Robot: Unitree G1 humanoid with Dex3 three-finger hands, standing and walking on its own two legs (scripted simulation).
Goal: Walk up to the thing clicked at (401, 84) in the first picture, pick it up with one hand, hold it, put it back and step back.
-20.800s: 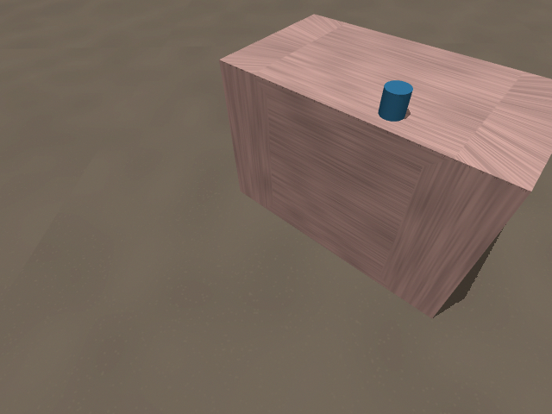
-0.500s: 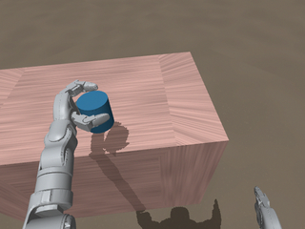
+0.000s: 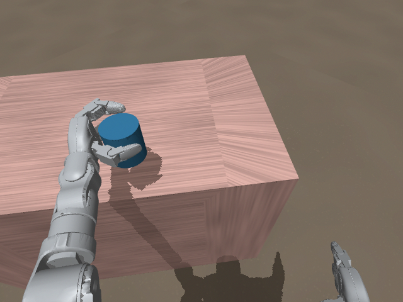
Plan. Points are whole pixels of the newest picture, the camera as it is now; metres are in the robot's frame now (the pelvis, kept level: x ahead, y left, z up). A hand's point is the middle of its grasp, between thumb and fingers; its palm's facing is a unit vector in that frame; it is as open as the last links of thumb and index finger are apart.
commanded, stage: lower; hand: left
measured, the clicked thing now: (124, 141) +0.42 +0.16 +0.10
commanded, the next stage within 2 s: loosen in 1.12 s
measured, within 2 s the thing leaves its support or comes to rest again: rests again in 1.12 s
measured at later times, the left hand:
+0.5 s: hand (126, 147) +0.45 +0.17 +0.05, palm faces +0.09 -1.00 +0.01, open 10.9 cm
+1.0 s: hand (130, 153) +0.45 +0.17 +0.02, palm faces +0.08 -1.00 +0.01, open 10.9 cm
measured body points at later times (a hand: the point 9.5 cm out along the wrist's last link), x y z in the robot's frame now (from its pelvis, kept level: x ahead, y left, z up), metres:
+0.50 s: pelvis -0.01 +0.01 -0.02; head +0.07 +0.02 +0.42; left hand +0.43 +0.22 +0.05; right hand +0.14 -0.26 -0.07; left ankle +0.02 +0.13 -0.71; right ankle -0.01 -0.13 -0.71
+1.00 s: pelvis +0.00 +0.01 -0.04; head +0.09 +0.03 +0.40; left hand +0.44 +0.22 +0.02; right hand +0.15 -0.25 -0.07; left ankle +0.02 +0.13 -0.71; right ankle -0.01 -0.13 -0.71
